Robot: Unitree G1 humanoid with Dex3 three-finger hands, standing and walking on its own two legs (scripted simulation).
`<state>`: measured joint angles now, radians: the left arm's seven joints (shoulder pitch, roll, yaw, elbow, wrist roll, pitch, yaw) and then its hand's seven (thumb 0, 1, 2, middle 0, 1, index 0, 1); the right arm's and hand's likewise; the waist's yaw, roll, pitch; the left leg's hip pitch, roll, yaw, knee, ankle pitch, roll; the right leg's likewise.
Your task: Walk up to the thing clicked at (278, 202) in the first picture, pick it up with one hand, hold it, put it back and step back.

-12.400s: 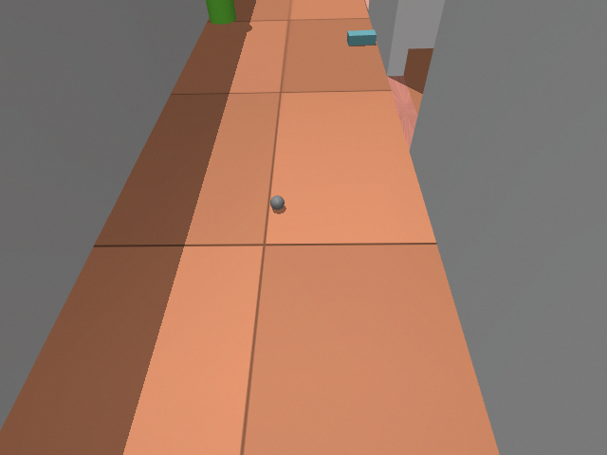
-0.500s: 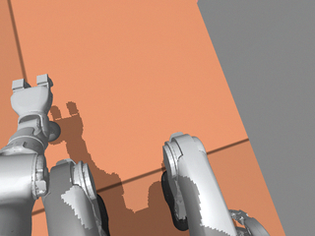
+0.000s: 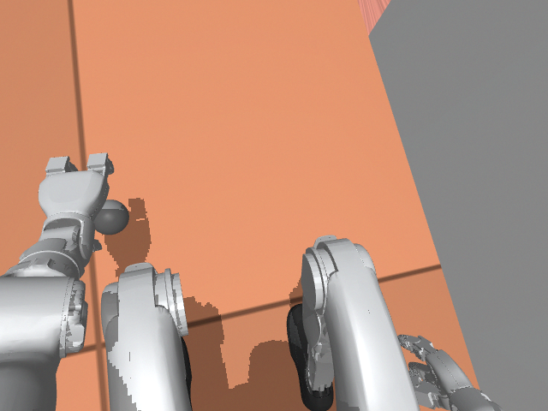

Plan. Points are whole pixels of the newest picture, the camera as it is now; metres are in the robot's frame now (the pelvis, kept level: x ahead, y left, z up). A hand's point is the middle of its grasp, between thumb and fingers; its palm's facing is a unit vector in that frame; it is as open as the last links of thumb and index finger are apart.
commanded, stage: rest palm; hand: left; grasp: from above
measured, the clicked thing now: (109, 217) +0.44 +0.25 -0.29
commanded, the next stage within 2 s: close in 1.72 s
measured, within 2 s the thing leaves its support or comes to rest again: neither
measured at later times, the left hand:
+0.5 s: hand (102, 217) +0.43 +0.25 -0.25, palm faces -0.49 -0.10 -0.87, open 14.1 cm
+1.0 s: hand (104, 219) +0.43 +0.25 -0.26, palm faces -0.46 -0.11 -0.88, open 14.0 cm
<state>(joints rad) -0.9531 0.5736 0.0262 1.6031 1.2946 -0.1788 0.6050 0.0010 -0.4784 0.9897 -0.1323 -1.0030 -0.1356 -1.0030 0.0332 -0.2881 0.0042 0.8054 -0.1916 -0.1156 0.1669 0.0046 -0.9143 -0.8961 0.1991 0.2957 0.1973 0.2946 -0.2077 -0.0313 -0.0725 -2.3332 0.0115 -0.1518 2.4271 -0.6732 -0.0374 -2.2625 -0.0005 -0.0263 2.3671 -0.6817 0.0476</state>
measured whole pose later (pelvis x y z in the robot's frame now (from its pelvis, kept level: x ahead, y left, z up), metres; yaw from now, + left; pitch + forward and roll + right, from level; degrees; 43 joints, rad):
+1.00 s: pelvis +0.01 +0.01 -0.03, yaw -5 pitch +29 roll -11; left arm -0.95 0.76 0.13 1.77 1.30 -0.22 0.73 0.00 -0.47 0.96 -0.08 -0.99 -0.09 -0.98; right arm 0.06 -0.30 0.14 0.84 -0.31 -0.24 0.32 0.00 -0.90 -0.90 0.20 0.30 0.20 0.29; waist -0.31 -0.07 0.08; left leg -2.36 0.02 -0.25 2.57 -0.73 -0.04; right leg -2.26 0.04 -0.09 2.44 -0.70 0.07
